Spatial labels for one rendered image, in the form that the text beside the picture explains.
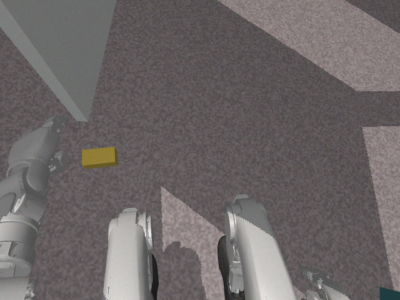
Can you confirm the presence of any left robot arm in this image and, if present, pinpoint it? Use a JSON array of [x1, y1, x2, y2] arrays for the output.
[[0, 159, 50, 300]]

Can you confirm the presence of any right robot foot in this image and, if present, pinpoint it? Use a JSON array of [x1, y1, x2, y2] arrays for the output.
[[217, 235, 245, 300]]

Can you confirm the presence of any right robot hand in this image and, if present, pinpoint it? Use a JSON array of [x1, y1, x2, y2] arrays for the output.
[[300, 266, 350, 300]]

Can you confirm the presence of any left robot hand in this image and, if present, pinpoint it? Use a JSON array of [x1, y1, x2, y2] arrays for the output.
[[8, 115, 69, 175]]

